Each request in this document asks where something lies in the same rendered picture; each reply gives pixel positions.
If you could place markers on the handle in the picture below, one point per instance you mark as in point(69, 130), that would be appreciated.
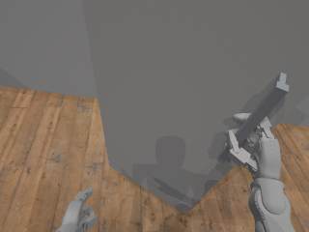
point(272, 98)

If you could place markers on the robot right forearm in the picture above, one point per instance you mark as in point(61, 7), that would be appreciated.
point(270, 207)

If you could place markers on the fridge door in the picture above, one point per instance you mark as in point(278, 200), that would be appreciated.
point(171, 74)

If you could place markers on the right robot hand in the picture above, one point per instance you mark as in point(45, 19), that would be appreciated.
point(264, 148)

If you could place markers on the left robot hand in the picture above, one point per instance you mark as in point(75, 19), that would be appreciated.
point(75, 212)

